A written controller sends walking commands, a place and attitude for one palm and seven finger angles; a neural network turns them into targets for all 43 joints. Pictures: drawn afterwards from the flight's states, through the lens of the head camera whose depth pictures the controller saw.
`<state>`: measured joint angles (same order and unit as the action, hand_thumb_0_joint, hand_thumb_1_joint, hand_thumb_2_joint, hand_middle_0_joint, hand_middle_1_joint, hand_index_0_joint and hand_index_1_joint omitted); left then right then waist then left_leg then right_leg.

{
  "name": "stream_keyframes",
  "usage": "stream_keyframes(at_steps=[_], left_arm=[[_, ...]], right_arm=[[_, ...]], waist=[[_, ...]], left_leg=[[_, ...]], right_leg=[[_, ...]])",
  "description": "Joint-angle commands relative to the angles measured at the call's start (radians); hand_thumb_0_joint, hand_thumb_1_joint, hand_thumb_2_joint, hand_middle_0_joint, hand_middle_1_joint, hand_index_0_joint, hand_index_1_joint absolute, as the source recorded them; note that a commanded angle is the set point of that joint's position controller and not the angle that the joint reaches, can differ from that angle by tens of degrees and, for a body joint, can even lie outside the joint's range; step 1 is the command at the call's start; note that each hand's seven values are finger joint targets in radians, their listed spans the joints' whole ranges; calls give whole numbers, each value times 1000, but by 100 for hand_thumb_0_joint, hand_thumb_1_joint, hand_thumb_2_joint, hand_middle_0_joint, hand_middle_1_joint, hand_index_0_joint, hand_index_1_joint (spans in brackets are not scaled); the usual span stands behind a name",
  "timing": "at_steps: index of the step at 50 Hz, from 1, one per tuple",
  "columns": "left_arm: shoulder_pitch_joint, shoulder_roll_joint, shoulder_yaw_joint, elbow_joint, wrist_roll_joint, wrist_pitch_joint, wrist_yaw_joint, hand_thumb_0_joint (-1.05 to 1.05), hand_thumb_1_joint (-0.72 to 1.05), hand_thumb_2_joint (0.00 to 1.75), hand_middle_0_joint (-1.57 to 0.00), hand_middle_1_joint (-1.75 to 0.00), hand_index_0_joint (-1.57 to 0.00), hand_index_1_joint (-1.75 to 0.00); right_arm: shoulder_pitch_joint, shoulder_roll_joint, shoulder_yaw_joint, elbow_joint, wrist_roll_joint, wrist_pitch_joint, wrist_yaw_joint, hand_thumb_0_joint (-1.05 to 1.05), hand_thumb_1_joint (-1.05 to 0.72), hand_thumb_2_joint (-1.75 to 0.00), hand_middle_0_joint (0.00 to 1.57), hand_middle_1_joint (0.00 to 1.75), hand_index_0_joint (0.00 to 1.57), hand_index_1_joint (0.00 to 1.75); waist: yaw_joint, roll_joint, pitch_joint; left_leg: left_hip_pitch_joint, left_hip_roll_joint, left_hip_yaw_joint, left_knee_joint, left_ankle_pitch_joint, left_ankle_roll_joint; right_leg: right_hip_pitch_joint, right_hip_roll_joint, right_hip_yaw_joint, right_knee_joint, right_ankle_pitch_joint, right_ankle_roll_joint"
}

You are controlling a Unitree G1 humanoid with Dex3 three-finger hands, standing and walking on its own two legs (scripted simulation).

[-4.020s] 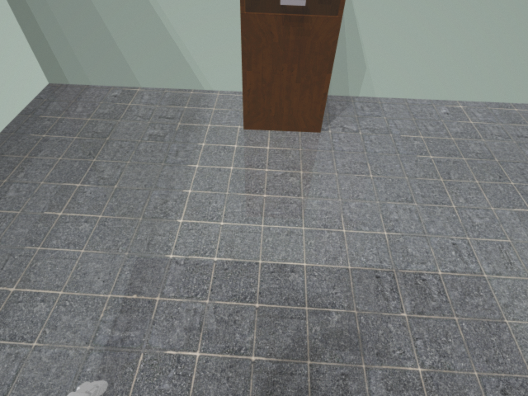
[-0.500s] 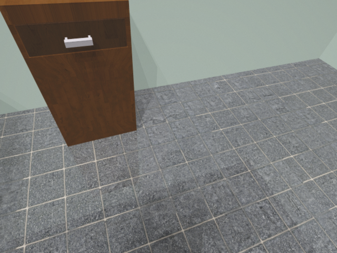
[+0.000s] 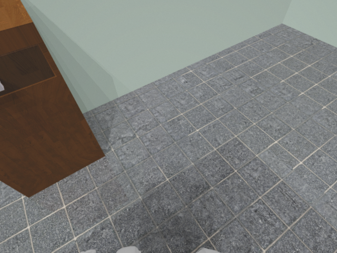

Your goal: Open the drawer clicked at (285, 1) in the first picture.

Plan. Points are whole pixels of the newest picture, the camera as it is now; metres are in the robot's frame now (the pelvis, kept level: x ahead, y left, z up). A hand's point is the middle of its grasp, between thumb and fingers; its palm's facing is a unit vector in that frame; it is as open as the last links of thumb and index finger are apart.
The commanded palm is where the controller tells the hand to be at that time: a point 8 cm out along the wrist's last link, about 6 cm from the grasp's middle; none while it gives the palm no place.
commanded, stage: turn to face it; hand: left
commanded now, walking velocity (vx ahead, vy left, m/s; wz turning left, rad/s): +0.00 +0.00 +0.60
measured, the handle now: out of the picture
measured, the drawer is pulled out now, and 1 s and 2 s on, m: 0.00 0.00 0.00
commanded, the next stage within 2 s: take the last steps up to it in 1.00 s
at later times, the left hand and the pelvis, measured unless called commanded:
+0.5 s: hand out of the picture +0.10 +0.26 -0.17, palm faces +0.29 -0.94 -0.20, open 7.4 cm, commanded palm none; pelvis +0.10 +0.06 +0.01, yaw +14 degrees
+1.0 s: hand out of the picture +0.10 +0.20 -0.13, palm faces +0.47 -0.83 -0.30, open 7.4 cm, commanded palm none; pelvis +0.11 -0.01 +0.02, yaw +28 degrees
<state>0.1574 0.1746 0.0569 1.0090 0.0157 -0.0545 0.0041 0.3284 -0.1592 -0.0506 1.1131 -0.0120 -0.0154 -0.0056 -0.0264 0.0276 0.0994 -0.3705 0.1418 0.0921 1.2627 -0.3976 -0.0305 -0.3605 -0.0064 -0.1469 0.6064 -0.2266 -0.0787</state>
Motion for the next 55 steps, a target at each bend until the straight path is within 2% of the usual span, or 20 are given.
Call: stream_keyframes(at_steps=[1, 5, 12, 13, 15, 16, 17, 18, 20, 24, 34, 39, 41, 42, 43, 44, 45, 46, 49, 55], left_arm=[[78, 103, 7, -5, 4, -19, 17, 0, 90, 90, -20, -30, -20, -30], [70, 85, -2, 2, 3, -15, 18, 0, 90, 90, -20, -30, -20, -30], [104, 152, 24, -12, 8, 25, 27, 0, 90, 90, -20, -30, -20, -30], [100, 161, 28, -16, 7, 31, 28, 0, 90, 90, -20, -30, -20, -30], [90, 166, 34, -33, -1, 40, 27, 0, 90, 90, -20, -30, -20, -30], [104, 127, 34, -59, -12, 46, 23, 0, 90, 90, -20, -30, -20, -30], [81, 95, 20, -102, -15, 52, 22, 0, 90, 90, -20, -30, -20, -30], [46, 119, 23, -120, -4, 60, 27, 0, 90, 90, -20, -30, -20, -30], [0, 115, 33, -117, 3, 64, 19, 0, 90, 90, -20, -30, -20, -30], [57, 112, 40, -97, 3, 73, 11, 0, 90, 90, -20, -30, -20, -30], [-14, 120, 38, -153, 2, 85, 21, 0, 90, 90, -20, -30, -20, -30], [36, 115, 28, -158, -5, 83, 25, 0, 90, 90, -20, -30, -20, -30], [114, 121, 31, -142, -10, 79, 28, 0, 90, 90, -20, -30, -20, -30], [161, 141, 35, -130, -8, 73, 30, 0, 90, 90, -20, -30, -20, -30], [174, 212, 48, -135, 8, 63, 37, 0, 90, 90, -20, -30, -20, -30], [125, 299, 60, -163, 20, 62, 39, 0, 90, 90, -20, -30, -20, -30], [63, 278, 47, -185, 8, 66, 43, 0, 90, 90, -20, -30, -20, -30], [-6, 215, 41, -196, 6, 55, 45, 0, 90, 90, -20, -30, -20, -30], [-24, 158, 18, -183, 1, 42, 36, 0, 90, 90, -20, -30, -20, -30], [169, 176, 18, -106, 9, 36, 33, 0, 90, 90, -20, -30, -20, -30]], right_arm=[[116, -15, 2, -30, -9, 9, -7, 0, -90, -90, 20, 30, 20, 30], [71, -5, 7, -49, -3, 21, -3, 0, -90, -90, 20, 30, 20, 30], [-135, -52, 1, -150, -5, 23, 15, 0, -90, -90, 20, 30, 20, 30], [-131, -61, -2, -156, -7, 25, 16, 0, -90, -90, 20, 30, 20, 30], [-23, -114, -18, -145, -14, 22, 18, 0, -90, -90, 20, 30, 20, 30], [44, -204, -39, -150, -23, 14, 13, 0, -90, -90, 20, 30, 20, 30], [78, -278, -51, -149, -16, 17, 6, 0, -90, -90, 20, 30, 20, 30], [67, -275, -50, -145, -12, 25, 2, 0, -90, -90, 20, 30, 20, 30], [-31, -231, -43, -187, -13, 20, -8, 0, -90, -90, 20, 30, 20, 30], [-115, -216, -40, -226, -8, 12, -10, 0, -90, -90, 20, 30, 20, 30], [-68, -235, -62, -221, -12, 31, -1, 0, -90, -90, 20, 30, 20, 30], [-99, -246, -68, -240, -16, 43, 2, 0, -90, -90, 20, 30, 20, 30], [-128, -239, -69, -251, -13, 47, 6, 0, -90, -90, 20, 30, 20, 30], [-148, -224, -68, -259, -6, 50, 8, 0, -90, -90, 20, 30, 20, 30], [-135, -159, -61, -269, 3, 54, 13, 0, -90, -90, 20, 30, 20, 30], [-146, -125, -56, -298, 2, 52, 11, 0, -90, -90, 20, 30, 20, 30], [-163, -183, -66, -290, -11, 57, 11, 0, -90, -90, 20, 30, 20, 30], [-145, -176, -64, -262, -16, 68, 15, 0, -90, -90, 20, 30, 20, 30], [-74, -146, -57, -212, -11, 73, 22, 0, -90, -90, 20, 30, 20, 30], [-194, -126, -34, -221, -4, 69, 14, 0, -90, -90, 20, 30, 20, 30]], waist=[[-26, -86, -113], [-23, -128, -107], [48, -137, -49], [40, -136, -44], [-12, -12, -115], [-35, 216, -158], [-44, 371, -183], [-41, 213, -195], [-18, 142, -155], [17, 64, -182], [-20, 120, -150], [-1, 137, -167], [34, 118, -189], [60, 79, -190], [65, -138, -179], [66, -356, -124], [51, -216, -92], [7, -214, -48], [-26, -166, -39], [65, -199, -94]], left_leg=[[-58, 26, -59, -89, 90, -12], [-64, 3, -41, -273, 142, -24], [-64, -22, 20, -522, 98, -16], [-36, -29, 29, -558, 112, -10], [143, -43, 9, -729, 316, 13], [259, 129, -258, -835, 618, 103], [315, 311, -493, -909, 907, 245], [271, 307, -453, -919, 667, 275], [215, 217, -442, -953, 428, 224], [172, 114, -308, -974, 337, 176], [195, 94, -420, -985, 252, 206], [123, 67, -458, -955, 280, 198], [63, 27, -442, -930, 247, 161], [-26, -17, -395, -877, 182, 115], [-182, -125, -283, -681, 51, 44], [-300, -234, -129, -403, -129, -16], [-229, -177, -178, -228, -138, 0], [-223, -149, -199, -161, -61, 3], [-211, -137, -136, -67, 54, -24], [-179, -119, -81, -261, -18, -53]], right_leg=[[58, -277, 144, -335, 406, -58], [101, -261, 50, -339, 435, -48], [212, -342, 28, -237, 412, -42], [208, -343, 17, -205, 401, -29], [170, -296, -48, 20, 339, 32], [10, -176, -94, 235, 45, 111], [-144, -69, -33, 483, -470, 157], [-139, -83, 82, 564, -459, 137], [-218, -108, 117, 609, -311, 143], [-159, -103, 133, 541, -155, 159], [-137, -65, 138, 316, -205, 168], [20, -18, 128, 120, -210, 143], [162, -3, 112, -61, -112, 130], [282, -31, 120, -215, -33, 118], [377, -216, 307, -363, -127, 56], [290, -471, 568, -427, -110, -59], [118, -489, 493, -415, -64, -92], [72, -396, 391, -403, -28, -60], [122, -277, 204, -309, 242, -15], [323, -298, 178, -237, 523, -47]])
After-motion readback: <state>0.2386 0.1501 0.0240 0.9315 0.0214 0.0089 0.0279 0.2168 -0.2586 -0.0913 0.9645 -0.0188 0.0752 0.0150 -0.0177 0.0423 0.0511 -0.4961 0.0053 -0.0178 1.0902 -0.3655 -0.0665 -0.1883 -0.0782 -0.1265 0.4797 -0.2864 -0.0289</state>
